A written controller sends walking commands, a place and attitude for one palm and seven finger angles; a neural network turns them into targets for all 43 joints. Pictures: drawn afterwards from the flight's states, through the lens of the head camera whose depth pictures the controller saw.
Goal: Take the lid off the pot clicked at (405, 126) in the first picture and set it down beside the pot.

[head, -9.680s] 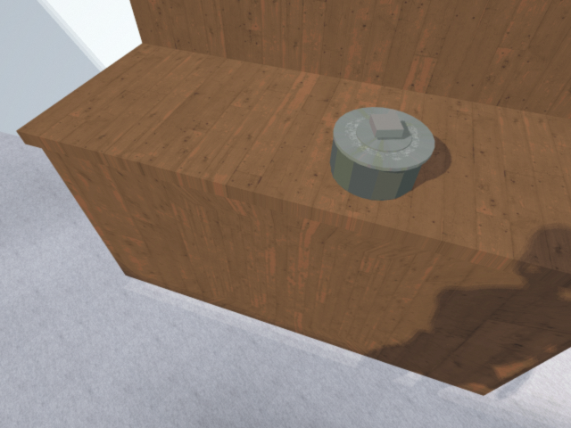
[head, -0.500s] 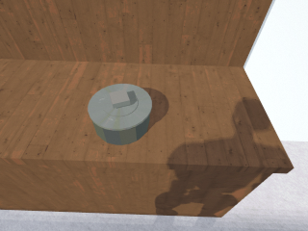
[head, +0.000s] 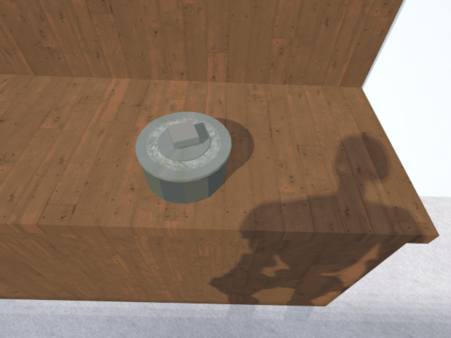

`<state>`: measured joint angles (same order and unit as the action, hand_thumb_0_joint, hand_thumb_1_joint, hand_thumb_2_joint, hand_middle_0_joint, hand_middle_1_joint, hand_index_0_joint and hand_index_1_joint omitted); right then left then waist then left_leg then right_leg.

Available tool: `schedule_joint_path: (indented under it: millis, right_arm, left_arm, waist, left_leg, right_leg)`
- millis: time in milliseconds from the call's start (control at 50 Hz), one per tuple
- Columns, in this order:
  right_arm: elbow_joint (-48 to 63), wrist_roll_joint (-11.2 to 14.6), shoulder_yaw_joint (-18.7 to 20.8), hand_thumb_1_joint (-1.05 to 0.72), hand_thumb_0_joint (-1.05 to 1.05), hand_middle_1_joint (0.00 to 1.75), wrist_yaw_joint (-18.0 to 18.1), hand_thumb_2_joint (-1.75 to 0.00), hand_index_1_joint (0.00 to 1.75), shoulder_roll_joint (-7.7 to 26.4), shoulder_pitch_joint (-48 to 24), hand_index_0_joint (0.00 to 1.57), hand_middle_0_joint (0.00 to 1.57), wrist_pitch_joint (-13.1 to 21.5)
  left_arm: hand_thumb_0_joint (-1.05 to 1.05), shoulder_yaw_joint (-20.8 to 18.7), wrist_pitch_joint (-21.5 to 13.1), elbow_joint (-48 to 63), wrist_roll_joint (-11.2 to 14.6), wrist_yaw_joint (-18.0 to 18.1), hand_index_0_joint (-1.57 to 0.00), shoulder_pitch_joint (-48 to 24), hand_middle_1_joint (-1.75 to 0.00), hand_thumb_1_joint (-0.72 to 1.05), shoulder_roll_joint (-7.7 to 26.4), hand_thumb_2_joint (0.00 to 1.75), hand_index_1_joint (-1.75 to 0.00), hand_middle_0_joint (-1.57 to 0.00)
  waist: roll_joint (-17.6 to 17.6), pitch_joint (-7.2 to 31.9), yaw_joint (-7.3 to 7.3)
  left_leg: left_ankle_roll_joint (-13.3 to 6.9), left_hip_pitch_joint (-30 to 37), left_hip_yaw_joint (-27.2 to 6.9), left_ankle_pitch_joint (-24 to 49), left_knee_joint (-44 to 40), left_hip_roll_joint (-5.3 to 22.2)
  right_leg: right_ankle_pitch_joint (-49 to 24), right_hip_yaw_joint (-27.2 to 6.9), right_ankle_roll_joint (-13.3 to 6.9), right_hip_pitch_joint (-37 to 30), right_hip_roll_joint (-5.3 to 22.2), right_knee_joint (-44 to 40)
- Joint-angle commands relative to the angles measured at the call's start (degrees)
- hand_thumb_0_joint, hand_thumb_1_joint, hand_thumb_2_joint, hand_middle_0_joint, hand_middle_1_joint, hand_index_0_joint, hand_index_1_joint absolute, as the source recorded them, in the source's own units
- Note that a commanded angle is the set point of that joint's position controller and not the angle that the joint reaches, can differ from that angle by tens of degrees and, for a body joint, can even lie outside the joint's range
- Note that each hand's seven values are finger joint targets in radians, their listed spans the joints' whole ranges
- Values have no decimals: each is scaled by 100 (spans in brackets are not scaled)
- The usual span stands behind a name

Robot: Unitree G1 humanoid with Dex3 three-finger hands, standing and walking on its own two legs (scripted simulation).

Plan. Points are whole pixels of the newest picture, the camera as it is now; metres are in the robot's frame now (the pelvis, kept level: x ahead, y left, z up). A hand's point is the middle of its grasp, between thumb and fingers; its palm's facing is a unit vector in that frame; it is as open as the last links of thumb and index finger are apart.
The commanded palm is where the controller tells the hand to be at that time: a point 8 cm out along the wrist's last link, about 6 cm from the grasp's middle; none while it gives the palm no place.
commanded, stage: look again from close up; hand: left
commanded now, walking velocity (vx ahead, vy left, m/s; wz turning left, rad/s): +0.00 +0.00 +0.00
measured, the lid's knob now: (183, 134) +0.48 +0.12 +0.08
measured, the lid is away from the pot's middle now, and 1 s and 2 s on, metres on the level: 0.00 0.00 0.00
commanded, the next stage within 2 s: lift the closed hand beside the body in 0.22 s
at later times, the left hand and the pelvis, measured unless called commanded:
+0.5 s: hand out of the picture +0.12 +0.20 -0.08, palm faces +0.16 -0.93 -0.32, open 6.7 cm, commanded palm +0.09 +0.24 -0.04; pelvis -0.01 +0.01 +0.01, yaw +3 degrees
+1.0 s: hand out of the picture +0.10 +0.21 -0.02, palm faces +0.27 -0.90 -0.34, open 3.0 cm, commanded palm +0.06 +0.25 +0.03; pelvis -0.01 -0.02 +0.01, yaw +2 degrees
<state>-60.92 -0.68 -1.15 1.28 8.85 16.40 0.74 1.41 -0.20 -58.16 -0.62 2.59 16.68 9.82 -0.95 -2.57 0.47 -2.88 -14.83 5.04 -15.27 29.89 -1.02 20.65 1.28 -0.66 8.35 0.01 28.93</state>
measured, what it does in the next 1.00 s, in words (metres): stands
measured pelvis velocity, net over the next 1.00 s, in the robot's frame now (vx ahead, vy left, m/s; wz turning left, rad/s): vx -0.01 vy -0.02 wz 0.04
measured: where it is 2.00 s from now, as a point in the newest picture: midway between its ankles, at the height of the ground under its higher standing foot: outside the picture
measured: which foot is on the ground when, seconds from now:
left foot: down 0.00-1.00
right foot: down 0.00-1.00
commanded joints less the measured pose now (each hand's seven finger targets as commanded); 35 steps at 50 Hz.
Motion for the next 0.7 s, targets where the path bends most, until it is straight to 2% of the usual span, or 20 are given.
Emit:
schedule_joint_path:
  millis: [0,220,280,300,320,340,360,380,400,420,460,480,500,520,540,580,600,620,660,680]
  right_arm:
    - [224,22,116,-90,0,30,65,-90,30,575,226,20,20,150]
    - [99,54,123,-90,0,30,88,-90,30,558,158,20,20,143]
    - [50,54,110,-90,0,30,92,-90,30,539,156,20,20,151]
    - [374,-36,106,-90,0,30,31,-90,30,584,91,20,20,171]
    - [1781,311,305,-90,0,30,-86,-90,30,1661,-1036,20,20,912]
    - [1968,456,181,-90,0,30,75,-90,30,1230,-469,20,20,1411]
    - [1456,379,188,-90,0,30,112,-90,30,1201,-434,20,20,1464]
    - [1439,374,205,-90,0,30,22,-90,30,1057,-443,20,20,1500]
    - [1539,320,229,-90,0,30,-99,-90,30,1067,-531,20,20,1481]
    - [1719,245,192,-90,0,30,-228,-90,30,1112,-602,20,20,1440]
    - [2036,221,396,-90,0,30,-370,-90,30,1124,-783,20,20,1129]
    - [2146,212,502,-90,0,30,-374,-90,30,1151,-914,20,20,909]
    - [2296,239,575,-90,0,30,-367,-90,30,1138,-1058,20,20,746]
    - [2444,199,602,-90,0,30,-370,-90,30,1133,-1069,20,20,613]
    - [2629,202,611,-90,0,30,-354,-90,30,1125,-1159,20,20,535]
    - [3075,196,517,-90,0,30,-300,-90,30,1098,-1200,20,20,524]
    - [3122,203,482,-90,0,30,-251,-90,30,1054,-1218,20,20,464]
    - [3288,168,394,-90,0,30,-217,-90,30,1029,-1253,20,20,451]
    - [3302,181,338,-90,0,30,-115,-90,30,1032,-1246,20,20,359]
    - [3322,188,323,-90,0,30,-74,-90,30,1069,-1243,20,20,322]
  left_arm:
    - [0,-136,-61,156,17,28,-20,537,-30,90,549,90,-30,-20]
    - [0,-91,-77,-14,13,25,-20,692,-30,90,453,90,-30,-20]
    - [0,-76,-82,-63,17,25,-20,730,-30,90,423,90,-30,-20]
    - [0,-73,-236,132,95,61,-20,292,-30,90,816,90,-30,-20]
    - [0,-729,-875,6081,873,399,-24,-3031,-35,90,2241,90,-35,-24]
    - [0,195,-562,6154,831,608,-29,-910,-40,90,1027,90,-40,-29]
    - [0,9,-276,5301,630,739,-33,-543,-44,90,699,90,-44,-33]
    - [0,236,-30,5134,545,780,-38,369,-49,90,105,90,-49,-38]
    - [0,292,129,4844,394,810,-42,1187,-54,90,-138,90,-54,-42]
    - [0,795,158,4580,260,696,-46,1274,-59,90,-622,90,-59,-46]
    - [0,654,128,3829,42,518,-55,1500,-68,90,-546,90,-68,-55]
    - [0,115,72,3671,0,457,-60,1881,-73,90,-127,90,-73,-60]
    - [0,-371,-10,3580,32,414,-64,2543,-78,90,166,90,-78,-64]
    - [0,-743,-111,3947,120,364,-68,2898,-83,90,485,90,-83,-68]
    - [0,-1112,-251,4631,215,319,-73,2949,-88,90,847,90,-88,-73]
    - [0,-1309,-508,6150,272,284,-82,2270,-97,90,1241,90,-97,-82]
    - [0,-1404,-551,6336,223,310,-86,2057,-102,90,1407,90,-102,-86]
    - [0,-1085,-588,6572,229,305,-90,1526,-107,90,1154,90,-107,-90]
    - [0,-876,-531,5982,240,310,-99,1100,-116,90,860,90,-116,-99]
    - [0,-867,-551,5876,232,302,-104,873,-121,90,860,90,-121,-104]
  waist:
    - [109,114,-105]
    - [-34,-3,-72]
    - [68,14,-68]
    - [924,157,106]
    - [1235,1473,-39]
    - [1449,1559,209]
    - [1299,1328,127]
    - [1164,1134,47]
    - [756,995,-59]
    - [240,510,30]
    - [-677,-148,32]
    - [-1013,-251,-73]
    - [-1084,-114,-287]
    - [-1232,162,-395]
    - [-967,457,-497]
    - [-147,1011,-445]
    - [327,918,-350]
    - [582,719,-200]
    - [415,29,4]
    - [346,-103,35]
  left_leg:
    - [-88,458,-950,1566,-532,764]
    - [-67,608,-907,1613,-575,763]
    - [-70,694,-915,1666,-645,770]
    - [-122,1128,-979,2694,-777,394]
    - [79,1162,-1067,1872,-740,-82]
    - [451,1821,-820,2301,-801,234]
    - [614,1593,-866,2560,-1054,325]
    - [582,1770,-1046,2806,-1152,317]
    - [498,1798,-1070,3019,-1147,313]
    - [333,1459,-996,2918,-997,239]
    - [149,721,-956,2220,-811,234]
    - [129,474,-912,1881,-801,244]
    - [152,376,-808,1840,-854,247]
    - [173,321,-748,1692,-862,216]
    - [169,385,-686,1624,-837,180]
    - [122,782,-526,1605,-787,119]
    - [133,862,-449,1447,-764,119]
    - [130,794,-416,1157,-789,78]
    - [102,687,-419,625,-722,66]
    - [83,713,-427,469,-686,58]
  right_leg:
    - [-1231,-480,-221,328,521,-513]
    - [-1517,-520,-180,304,624,-707]
    - [-1495,-520,-174,304,640,-723]
    - [-1664,-235,-321,408,193,-183]
    - [-975,-214,-116,478,83,-544]
    - [-1526,13,-347,327,-38,-458]
    - [-1460,16,-306,293,-21,-370]
    - [-1327,103,-260,344,-18,-439]
    - [-1258,208,-217,396,-73,-536]
    - [-1358,322,-183,520,-54,-710]
    - [-1547,399,-103,825,-54,-888]
    - [-1499,420,-85,840,-57,-941]
    - [-1586,421,-109,551,-18,-986]
    - [-1508,382,-87,362,6,-959]
    - [-1415,312,-84,209,39,-928]
    - [-1461,144,-64,75,53,-958]
    - [-1413,106,-53,232,57,-1047]
    - [-1262,65,-32,422,43,-1108]
    - [-896,27,-3,913,20,-1315]
    - [-740,-11,4,1062,22,-1407]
